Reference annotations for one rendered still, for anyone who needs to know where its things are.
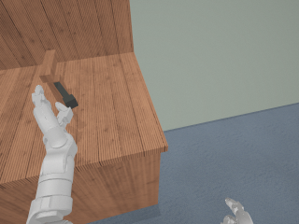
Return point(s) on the robot right hand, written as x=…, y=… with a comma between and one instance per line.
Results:
x=241, y=216

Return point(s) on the tap lever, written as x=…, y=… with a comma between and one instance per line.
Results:
x=69, y=100

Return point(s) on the robot left hand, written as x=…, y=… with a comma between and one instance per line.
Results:
x=44, y=115

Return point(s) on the counter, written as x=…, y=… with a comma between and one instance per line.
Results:
x=87, y=46

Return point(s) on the left robot forearm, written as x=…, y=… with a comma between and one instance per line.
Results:
x=53, y=195

